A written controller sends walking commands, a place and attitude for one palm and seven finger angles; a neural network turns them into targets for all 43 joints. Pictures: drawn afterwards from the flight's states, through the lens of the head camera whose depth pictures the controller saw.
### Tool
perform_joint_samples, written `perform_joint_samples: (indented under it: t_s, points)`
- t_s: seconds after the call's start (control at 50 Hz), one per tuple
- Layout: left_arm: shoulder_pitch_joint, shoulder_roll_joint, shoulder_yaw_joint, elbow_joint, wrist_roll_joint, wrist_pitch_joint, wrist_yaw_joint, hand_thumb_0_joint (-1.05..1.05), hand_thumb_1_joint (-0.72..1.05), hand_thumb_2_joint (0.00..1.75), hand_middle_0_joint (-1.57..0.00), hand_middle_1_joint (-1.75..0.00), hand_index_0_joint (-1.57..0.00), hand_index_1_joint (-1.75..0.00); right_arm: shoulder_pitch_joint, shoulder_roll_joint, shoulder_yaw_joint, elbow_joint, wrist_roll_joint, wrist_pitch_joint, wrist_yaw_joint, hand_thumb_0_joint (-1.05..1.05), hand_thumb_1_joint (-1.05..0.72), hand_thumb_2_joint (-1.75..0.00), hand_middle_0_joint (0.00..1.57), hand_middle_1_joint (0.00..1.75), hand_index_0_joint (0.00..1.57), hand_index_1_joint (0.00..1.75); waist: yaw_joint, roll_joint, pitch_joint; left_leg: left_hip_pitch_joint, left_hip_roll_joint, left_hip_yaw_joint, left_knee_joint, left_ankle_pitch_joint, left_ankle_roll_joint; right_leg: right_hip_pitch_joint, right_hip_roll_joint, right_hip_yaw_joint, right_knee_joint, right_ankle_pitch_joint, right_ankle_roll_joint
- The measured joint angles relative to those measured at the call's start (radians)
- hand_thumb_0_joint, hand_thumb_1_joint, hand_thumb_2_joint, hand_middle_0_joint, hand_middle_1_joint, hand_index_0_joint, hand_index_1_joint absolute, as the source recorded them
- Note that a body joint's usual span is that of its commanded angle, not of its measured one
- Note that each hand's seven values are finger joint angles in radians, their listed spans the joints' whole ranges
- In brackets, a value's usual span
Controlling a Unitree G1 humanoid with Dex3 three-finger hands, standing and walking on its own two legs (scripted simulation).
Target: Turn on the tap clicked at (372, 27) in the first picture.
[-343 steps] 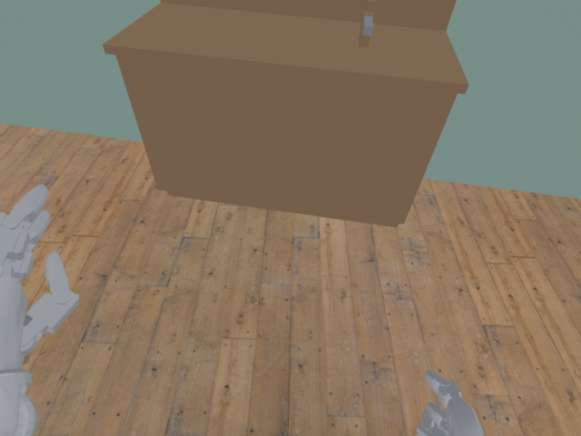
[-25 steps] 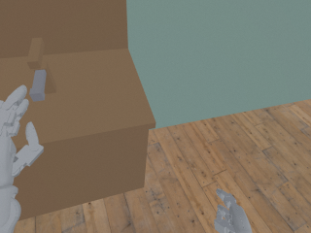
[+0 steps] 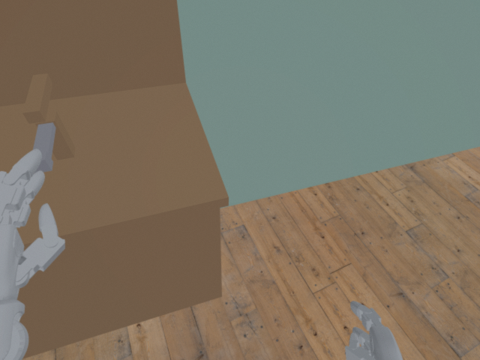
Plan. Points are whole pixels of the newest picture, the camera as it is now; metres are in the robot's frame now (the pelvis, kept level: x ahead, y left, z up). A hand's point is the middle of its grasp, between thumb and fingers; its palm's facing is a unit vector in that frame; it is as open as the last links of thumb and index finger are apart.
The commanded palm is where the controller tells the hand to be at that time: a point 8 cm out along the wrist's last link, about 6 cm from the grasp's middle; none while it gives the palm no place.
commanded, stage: look again from close up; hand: left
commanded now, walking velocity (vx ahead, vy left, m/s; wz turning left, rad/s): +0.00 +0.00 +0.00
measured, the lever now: (40, 162) +0.40 +0.40 +0.09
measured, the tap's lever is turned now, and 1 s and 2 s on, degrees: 0 0 0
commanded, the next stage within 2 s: shuffle to correct the standing spot in 0.24 s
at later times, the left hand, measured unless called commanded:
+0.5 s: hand (54, 253) +0.21 +0.25 +0.14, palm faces +0.38 -0.85 -0.35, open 7.4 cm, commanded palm +0.15 +0.29 +0.17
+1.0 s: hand (62, 209) +0.26 +0.27 +0.15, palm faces +0.39 -0.84 -0.38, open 7.4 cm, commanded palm +0.21 +0.31 +0.17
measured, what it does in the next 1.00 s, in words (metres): shifts its weight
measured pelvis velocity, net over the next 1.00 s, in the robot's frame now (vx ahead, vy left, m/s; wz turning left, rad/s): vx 0.04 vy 0.03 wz -0.02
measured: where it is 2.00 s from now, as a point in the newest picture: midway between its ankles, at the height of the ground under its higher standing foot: outside the picture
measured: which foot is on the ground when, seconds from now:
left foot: down 0.00-1.00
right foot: down 0.00-0.96, up 0.98-1.00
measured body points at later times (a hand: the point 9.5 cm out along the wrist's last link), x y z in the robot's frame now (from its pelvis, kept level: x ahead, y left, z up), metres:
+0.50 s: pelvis -0.01 +0.00 +0.00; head +0.00 +0.02 +0.45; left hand +0.18 +0.30 +0.16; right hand +0.17 -0.22 -0.08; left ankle +0.02 +0.09 -0.75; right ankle -0.01 -0.12 -0.75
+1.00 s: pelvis +0.04 +0.03 -0.03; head +0.06 +0.04 +0.42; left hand +0.24 +0.31 +0.17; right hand +0.21 -0.20 -0.11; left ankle +0.02 +0.09 -0.75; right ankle -0.01 -0.11 -0.72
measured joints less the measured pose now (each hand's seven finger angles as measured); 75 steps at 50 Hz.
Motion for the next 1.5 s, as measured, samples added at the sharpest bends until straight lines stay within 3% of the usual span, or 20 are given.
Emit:
perform_joint_samples:
  t_s: [0.5,0.72,0.92,0.98,1.02,1.06,1.1,1.2,1.26,1.3,1.34,1.42,1.5]
  points:
    - [0.013,-0.005,-0.013,0.013,0.002,0.008,0.003,0.02,0.89,0.89,-0.21,-0.3,-0.21,-0.3,0.01,-0.002,-0.007,0.002,0.001,0.004,0.0,0.01,-0.9,-0.9,0.2,0.3,0.2,0.3,-0.004,0.004,-0.012,-0.023,-0.002,-0.008,0.036,-0.009,0.008,-0.011,-0.001,-0.009,0.018,-0.003,0.003]
    - [0.006,0.015,0.023,-0.018,0.01,-0.017,0.012,0.02,0.89,0.89,-0.21,-0.3,-0.21,-0.3,0.029,-0.002,-0.016,0.013,0.001,-0.012,0.004,0.01,-0.9,-0.9,0.2,0.3,0.2,0.3,-0.014,-0.015,-0.016,-0.053,-0.043,0.005,0.179,-0.118,0.035,-0.07,-0.04,-0.003,0.229,-0.151,0.019]
    - [-0.005,0.018,0.03,-0.06,0.013,-0.05,0.012,0.02,0.89,0.89,-0.21,-0.3,-0.21,-0.3,0.01,0.0,-0.022,0.016,0.016,0.005,0.026,0.01,-0.9,-0.9,0.2,0.3,0.2,0.3,-0.014,-0.004,-0.001,-0.089,-0.051,0.022,0.323,-0.228,0.041,-0.102,-0.047,0.009,0.361,-0.253,0.028]
    - [-0.006,0.022,0.052,-0.066,0.006,-0.047,0.013,0.02,0.89,0.89,-0.21,-0.3,-0.21,-0.3,-0.009,0.008,-0.024,0.02,0.014,0.014,0.025,0.01,-0.9,-0.9,0.2,0.3,0.2,0.3,-0.014,-0.026,0.019,-0.065,-0.067,0.053,0.312,-0.237,0.06,-0.159,-0.062,0.029,0.503,-0.266,0.017]
    - [-0.008,0.024,0.06,-0.056,0.008,-0.039,0.015,0.02,0.89,0.89,-0.21,-0.3,-0.21,-0.3,-0.011,0.027,-0.026,0.024,-0.001,0.01,0.028,0.01,-0.91,-0.9,0.2,0.3,0.2,0.3,-0.025,-0.03,0.032,-0.025,-0.071,0.058,0.255,-0.214,0.061,-0.22,-0.045,0.032,0.658,-0.3,0.006]
    - [-0.001,0.026,0.058,-0.059,0.011,-0.03,0.015,0.02,0.89,0.89,-0.21,-0.3,-0.21,-0.3,0.002,0.043,-0.021,0.02,-0.004,0.008,0.036,0.01,-0.91,-0.9,0.2,0.3,0.2,0.3,-0.037,-0.03,0.036,0.016,-0.068,0.049,0.182,-0.18,0.055,-0.269,-0.03,0.005,0.716,-0.272,-0.001]
    - [0.016,0.025,0.049,-0.075,0.012,-0.026,0.014,0.02,0.89,0.89,-0.21,-0.3,-0.21,-0.3,0.022,0.049,-0.012,0.011,-0.003,0.005,0.04,0.01,-0.91,-0.9,0.2,0.3,0.2,0.3,-0.046,-0.022,0.037,0.05,-0.058,0.039,0.12,-0.151,0.047,-0.291,-0.024,-0.038,0.65,-0.21,-0.006]
    - [0.077,0.054,0.049,-0.105,0.009,-0.03,0.013,0.02,0.89,0.89,-0.21,-0.3,-0.21,-0.3,0.054,0.041,0.006,-0.015,0.001,-0.001,0.022,0.01,-0.9,-0.9,0.2,0.3,0.2,0.3,-0.051,-0.005,0.051,0.075,-0.046,0.029,0.116,-0.163,0.028,-0.209,-0.024,-0.106,0.269,0.025,-0.023]
    - [0.049,0.055,0.054,-0.079,0.005,-0.036,0.013,0.02,0.89,0.89,-0.22,-0.3,-0.21,-0.3,0.033,0.018,-0.005,0.001,0.006,0.002,0.017,0.01,-0.9,-0.9,0.2,0.3,0.2,0.3,-0.045,0.027,0.062,-0.025,-0.026,0.011,0.33,-0.215,-0.021,-0.184,-0.006,-0.133,0.235,-0.026,-0.07]
    - [0.032,0.036,0.053,-0.061,0.002,-0.034,0.02,0.02,0.89,0.89,-0.22,-0.3,-0.21,-0.3,0.007,0.005,-0.012,0.015,0.012,0.011,0.019,0.01,-0.9,-0.9,0.2,0.3,0.2,0.3,-0.034,0.021,0.071,-0.106,-0.022,0.007,0.502,-0.265,-0.043,-0.187,-0.009,-0.13,0.242,-0.03,-0.079]
    - [0.033,0.015,0.048,-0.055,0.009,-0.026,0.032,0.02,0.89,0.89,-0.22,-0.3,-0.21,-0.3,-0.012,-0.005,-0.013,0.019,0.012,0.021,0.014,0.02,-0.91,-0.9,0.2,0.3,0.2,0.3,-0.025,0.003,0.073,-0.152,0.0,0.014,0.564,-0.263,-0.05,-0.184,-0.018,-0.12,0.232,-0.019,-0.077]
    - [0.049,-0.017,0.017,-0.07,0.021,-0.005,0.05,0.02,0.89,0.89,-0.22,-0.3,-0.21,-0.3,-0.021,-0.023,-0.016,0.016,0.0,0.025,-0.007,0.02,-0.91,-0.9,0.2,0.3,0.2,0.3,-0.014,-0.028,0.056,-0.146,0.051,0.026,0.435,-0.214,-0.043,-0.174,-0.041,-0.11,0.212,-0.005,-0.069]
    - [0.041,-0.025,-0.009,-0.095,0.025,0.008,0.057,0.02,0.89,0.89,-0.22,-0.3,-0.21,-0.3,-0.013,-0.039,-0.029,0.012,-0.004,0.015,-0.021,0.01,-0.91,-0.9,0.2,0.3,0.2,0.3,-0.003,-0.038,0.033,-0.062,0.065,0.04,0.223,-0.136,-0.035,-0.17,-0.06,-0.113,0.206,-0.001,-0.051]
